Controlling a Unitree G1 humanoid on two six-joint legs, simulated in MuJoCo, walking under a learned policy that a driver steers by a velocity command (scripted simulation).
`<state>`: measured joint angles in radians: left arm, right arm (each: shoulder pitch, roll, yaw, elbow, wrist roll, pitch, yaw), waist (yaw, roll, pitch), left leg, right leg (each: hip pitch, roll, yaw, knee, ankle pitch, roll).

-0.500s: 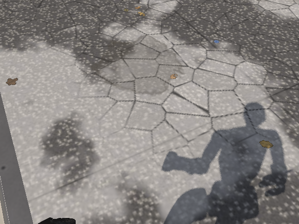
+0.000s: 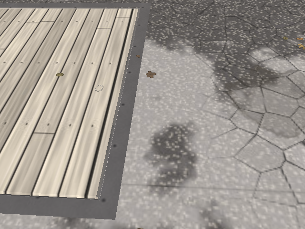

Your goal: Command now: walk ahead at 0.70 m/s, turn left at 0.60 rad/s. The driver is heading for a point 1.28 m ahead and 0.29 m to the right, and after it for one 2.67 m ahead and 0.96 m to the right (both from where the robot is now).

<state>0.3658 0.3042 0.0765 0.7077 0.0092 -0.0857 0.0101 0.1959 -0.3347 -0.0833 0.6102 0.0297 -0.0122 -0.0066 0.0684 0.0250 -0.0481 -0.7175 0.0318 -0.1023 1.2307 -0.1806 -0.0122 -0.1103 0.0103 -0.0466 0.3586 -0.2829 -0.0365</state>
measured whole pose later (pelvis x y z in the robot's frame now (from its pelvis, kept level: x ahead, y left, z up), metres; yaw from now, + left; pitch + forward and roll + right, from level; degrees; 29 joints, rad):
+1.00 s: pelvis +0.68 -0.07 -0.01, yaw -37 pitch -2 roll +0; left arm 0.44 0.26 0.05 0.72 -0.01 -0.07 -0.02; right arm 0.05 -0.28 -0.02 0.60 -0.01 -0.13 0.00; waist 0.06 0.03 0.08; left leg -0.64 0.11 -0.15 1.09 -0.19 -0.02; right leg -0.16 0.17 0.05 0.46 -0.25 -0.16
